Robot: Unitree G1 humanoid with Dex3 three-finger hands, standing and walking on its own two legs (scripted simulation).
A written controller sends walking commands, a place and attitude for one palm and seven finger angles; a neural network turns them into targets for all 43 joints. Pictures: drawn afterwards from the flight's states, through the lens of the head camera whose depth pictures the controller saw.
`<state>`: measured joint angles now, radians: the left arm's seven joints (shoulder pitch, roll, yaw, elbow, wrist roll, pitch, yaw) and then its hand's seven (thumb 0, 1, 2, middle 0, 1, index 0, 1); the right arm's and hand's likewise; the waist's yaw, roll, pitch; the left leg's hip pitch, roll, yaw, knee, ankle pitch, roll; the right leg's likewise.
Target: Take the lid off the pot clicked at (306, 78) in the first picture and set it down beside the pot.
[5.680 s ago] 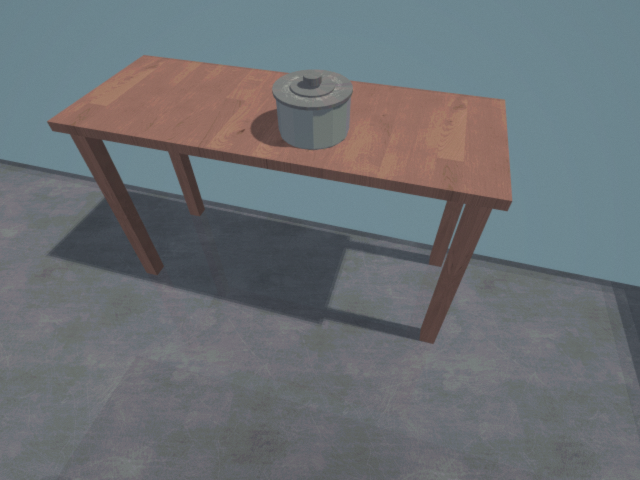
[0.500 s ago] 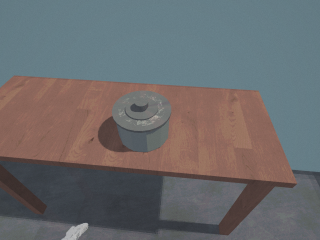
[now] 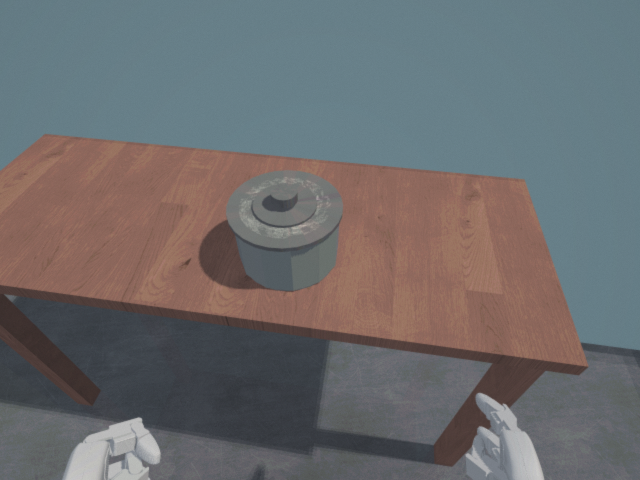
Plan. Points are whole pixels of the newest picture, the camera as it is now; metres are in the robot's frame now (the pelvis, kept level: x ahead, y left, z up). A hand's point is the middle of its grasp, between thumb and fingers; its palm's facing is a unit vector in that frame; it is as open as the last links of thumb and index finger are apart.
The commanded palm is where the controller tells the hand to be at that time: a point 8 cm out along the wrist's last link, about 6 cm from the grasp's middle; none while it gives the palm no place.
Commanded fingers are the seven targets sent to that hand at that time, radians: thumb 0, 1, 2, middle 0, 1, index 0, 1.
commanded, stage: raise the hand higher, near the body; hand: left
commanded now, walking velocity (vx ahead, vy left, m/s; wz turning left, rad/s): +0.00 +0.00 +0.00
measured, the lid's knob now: (284, 195) +0.52 +0.12 +0.07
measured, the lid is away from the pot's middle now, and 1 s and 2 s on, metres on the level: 0.00 0.00 0.00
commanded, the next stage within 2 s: reach forward and open the fingers in 0.84 s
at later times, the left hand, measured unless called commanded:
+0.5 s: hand (128, 423) +0.16 +0.24 +0.03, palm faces +0.26 -0.89 -0.38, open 3.1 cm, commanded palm +0.12 +0.27 +0.07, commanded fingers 0.00 0.90 0.90 -1.30 -1.50 -1.30 -1.50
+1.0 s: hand (119, 361) +0.20 +0.24 +0.10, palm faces +0.25 -0.76 -0.60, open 3.1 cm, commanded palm +0.16 +0.27 +0.13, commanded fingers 0.00 0.80 0.90 -1.22 -1.43 -1.22 -1.43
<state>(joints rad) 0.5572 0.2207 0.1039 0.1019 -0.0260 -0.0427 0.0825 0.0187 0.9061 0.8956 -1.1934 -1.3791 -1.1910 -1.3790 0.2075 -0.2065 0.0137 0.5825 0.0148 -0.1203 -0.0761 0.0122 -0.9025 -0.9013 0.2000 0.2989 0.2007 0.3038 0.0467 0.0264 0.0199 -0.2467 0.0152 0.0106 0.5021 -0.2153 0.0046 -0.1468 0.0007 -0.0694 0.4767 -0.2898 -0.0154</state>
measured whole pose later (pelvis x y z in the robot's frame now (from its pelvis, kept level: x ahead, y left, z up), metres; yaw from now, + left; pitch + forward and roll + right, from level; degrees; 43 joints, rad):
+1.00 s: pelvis +0.02 +0.00 +0.00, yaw -1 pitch -2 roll +0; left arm 0.59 0.34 0.19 -0.39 0.16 -0.04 0.11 0.02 0.90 0.89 -1.30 -1.49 -1.30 -1.49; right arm 0.21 -0.21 0.02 0.59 0.00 -0.08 -0.06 0.01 -0.90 -0.90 0.20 0.30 0.20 0.30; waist 0.06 0.06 0.00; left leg -0.18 0.01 0.04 0.46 -0.24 0.01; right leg -0.10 -0.01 -0.04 0.44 -0.30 -0.01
